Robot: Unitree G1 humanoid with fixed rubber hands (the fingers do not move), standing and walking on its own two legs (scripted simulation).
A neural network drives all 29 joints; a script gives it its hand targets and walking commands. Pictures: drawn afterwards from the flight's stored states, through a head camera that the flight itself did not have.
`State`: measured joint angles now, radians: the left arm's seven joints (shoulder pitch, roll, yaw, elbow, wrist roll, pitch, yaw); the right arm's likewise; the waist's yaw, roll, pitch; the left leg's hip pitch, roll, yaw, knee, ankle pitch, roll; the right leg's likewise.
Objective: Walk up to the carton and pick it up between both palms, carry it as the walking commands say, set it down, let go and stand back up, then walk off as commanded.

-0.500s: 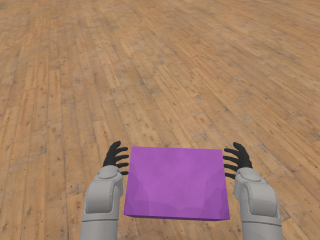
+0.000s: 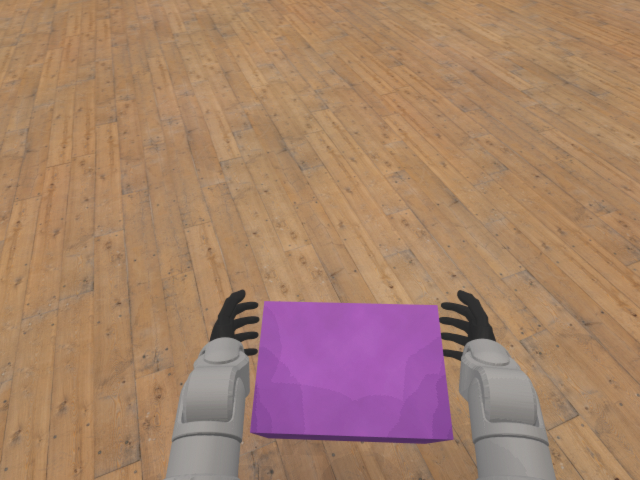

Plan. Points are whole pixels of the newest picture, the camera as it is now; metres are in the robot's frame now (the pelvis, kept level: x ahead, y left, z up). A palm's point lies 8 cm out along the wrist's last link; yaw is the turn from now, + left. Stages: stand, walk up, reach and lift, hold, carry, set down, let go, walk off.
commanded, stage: carry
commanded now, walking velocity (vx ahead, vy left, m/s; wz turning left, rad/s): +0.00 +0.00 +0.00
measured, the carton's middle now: (348, 375) +0.28 -0.01 -0.08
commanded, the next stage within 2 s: none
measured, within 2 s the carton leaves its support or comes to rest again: neither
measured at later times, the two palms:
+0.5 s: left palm (240, 329) +0.30 +0.14 +0.03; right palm (485, 332) +0.30 -0.18 +0.02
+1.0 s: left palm (242, 328) +0.30 +0.13 +0.03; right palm (486, 326) +0.31 -0.18 +0.02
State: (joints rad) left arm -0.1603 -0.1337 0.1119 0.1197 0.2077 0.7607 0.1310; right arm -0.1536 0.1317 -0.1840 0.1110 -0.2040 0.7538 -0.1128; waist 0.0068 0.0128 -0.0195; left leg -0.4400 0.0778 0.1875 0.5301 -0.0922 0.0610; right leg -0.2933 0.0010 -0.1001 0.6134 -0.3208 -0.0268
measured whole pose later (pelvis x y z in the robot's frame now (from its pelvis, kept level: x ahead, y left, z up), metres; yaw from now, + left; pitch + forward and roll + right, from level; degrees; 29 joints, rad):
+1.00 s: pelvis +0.03 -0.02 +0.00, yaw +1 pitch +2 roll +0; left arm -0.15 -0.13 0.11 0.10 0.19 0.74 0.15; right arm -0.16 0.13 -0.18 0.11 -0.20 0.74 -0.12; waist 0.01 0.02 -0.04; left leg -0.44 0.09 0.16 0.54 -0.12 0.02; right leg -0.28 0.01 -0.12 0.61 -0.36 -0.06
